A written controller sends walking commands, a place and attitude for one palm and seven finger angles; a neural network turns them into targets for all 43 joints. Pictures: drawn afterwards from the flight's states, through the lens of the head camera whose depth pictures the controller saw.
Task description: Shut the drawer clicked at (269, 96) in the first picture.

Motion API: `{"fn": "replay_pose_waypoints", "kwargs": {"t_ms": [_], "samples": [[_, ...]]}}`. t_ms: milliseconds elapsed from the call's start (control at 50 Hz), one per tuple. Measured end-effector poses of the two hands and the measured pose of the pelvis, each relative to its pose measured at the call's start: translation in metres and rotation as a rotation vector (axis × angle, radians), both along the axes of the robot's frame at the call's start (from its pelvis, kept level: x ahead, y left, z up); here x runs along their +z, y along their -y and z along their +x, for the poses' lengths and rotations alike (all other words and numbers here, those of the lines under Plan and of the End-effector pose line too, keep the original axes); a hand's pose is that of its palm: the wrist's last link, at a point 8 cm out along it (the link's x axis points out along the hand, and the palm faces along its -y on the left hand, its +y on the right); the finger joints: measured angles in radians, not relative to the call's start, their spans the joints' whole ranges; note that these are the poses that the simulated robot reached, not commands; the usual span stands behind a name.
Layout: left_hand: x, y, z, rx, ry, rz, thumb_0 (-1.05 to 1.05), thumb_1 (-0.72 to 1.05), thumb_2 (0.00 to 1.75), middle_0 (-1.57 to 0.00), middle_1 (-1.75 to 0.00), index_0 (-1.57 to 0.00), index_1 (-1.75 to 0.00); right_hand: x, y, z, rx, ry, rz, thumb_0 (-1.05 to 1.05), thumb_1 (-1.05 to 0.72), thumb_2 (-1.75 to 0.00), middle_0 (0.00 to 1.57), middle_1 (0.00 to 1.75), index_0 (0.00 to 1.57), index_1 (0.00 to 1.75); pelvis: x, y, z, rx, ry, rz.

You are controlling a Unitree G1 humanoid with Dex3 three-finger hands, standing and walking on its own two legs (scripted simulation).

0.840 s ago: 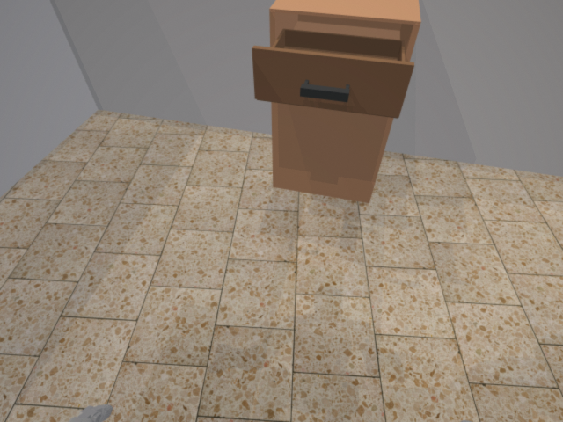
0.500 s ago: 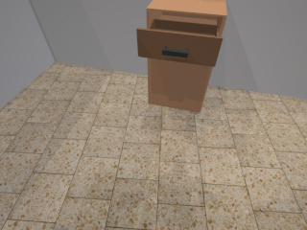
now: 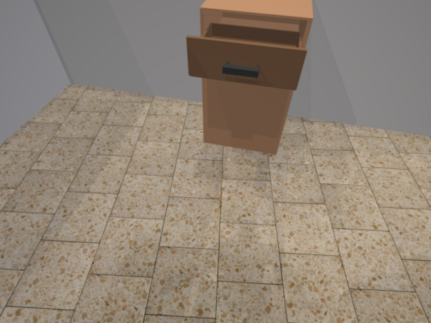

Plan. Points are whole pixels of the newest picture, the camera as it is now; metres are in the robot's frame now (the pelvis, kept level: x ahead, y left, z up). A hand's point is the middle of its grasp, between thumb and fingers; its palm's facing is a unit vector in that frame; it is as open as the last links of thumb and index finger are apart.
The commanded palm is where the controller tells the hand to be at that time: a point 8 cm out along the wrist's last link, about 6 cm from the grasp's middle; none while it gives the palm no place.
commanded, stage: look at it before walking up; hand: left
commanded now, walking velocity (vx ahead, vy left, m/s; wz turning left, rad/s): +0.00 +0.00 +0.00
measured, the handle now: (241, 68) +0.99 -0.04 -0.02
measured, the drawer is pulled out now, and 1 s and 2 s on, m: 0.30 0.30 0.30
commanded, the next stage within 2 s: walk to a spot facing it in 0.60 s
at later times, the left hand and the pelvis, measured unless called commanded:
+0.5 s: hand out of the picture +0.07 +0.25 -0.16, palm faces -0.02 -0.94 -0.33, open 7.4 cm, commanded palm none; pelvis +0.00 +0.00 +0.00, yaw +0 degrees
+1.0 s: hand out of the picture +0.05 +0.21 -0.19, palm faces -0.07 -0.97 -0.21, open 7.4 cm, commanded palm none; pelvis +0.05 +0.00 -0.01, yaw -7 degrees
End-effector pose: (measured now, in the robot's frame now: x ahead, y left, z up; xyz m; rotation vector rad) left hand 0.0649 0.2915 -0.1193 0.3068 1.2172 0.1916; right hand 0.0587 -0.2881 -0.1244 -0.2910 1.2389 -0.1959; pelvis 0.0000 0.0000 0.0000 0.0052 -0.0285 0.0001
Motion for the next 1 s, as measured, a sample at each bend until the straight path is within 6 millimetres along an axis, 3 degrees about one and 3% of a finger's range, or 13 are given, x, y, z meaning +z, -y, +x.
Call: {"fn": "replay_pose_waypoints", "kwargs": {"t_ms": [220, 760, 940, 1000], "samples": [[0.002, 0.001, 0.006, -0.005, 0.021, -0.003, 0.01, 0.9, 0.9, -0.2, -0.3, -0.2, -0.3, 0.002, -0.004, 0.011, 0.006, 0.034, 0.005, 0.01, -0.9, -0.9, 0.2, 0.3, 0.2, 0.3, 0.001, -0.001, 0.0, -0.003, 0.001, 0.001], [-0.002, 0.004, -0.007, 0.018, -0.025, -0.004, 0.01, 0.9, 0.9, -0.2, -0.3, -0.2, -0.3, 0.001, -0.002, 0.011, 0.008, 0.01, 0.002, 0.01, -0.9, -0.9, 0.2, 0.3, 0.2, 0.3, 0.002, 0.001, 0.005, -0.005, -0.004, 0.0], [-0.028, 0.026, -0.019, 0.026, -0.126, -0.096, 0.01, 0.9, 0.9, -0.2, -0.3, -0.2, -0.3, -0.017, -0.028, -0.01, -0.076, -0.025, 0.054, 0.01, -0.91, -0.9, 0.2, 0.3, 0.2, 0.3, -0.01, -0.004, 0.032, -0.07, -0.018, -0.005], [-0.034, 0.035, -0.012, -0.001, -0.187, -0.114, 0.01, 0.9, 0.9, -0.2, -0.3, -0.2, -0.3, -0.023, -0.036, -0.026, -0.149, -0.043, 0.073, 0.0, -0.91, -0.9, 0.2, 0.3, 0.2, 0.3, -0.014, -0.002, 0.046, -0.115, -0.023, 0.014]]}}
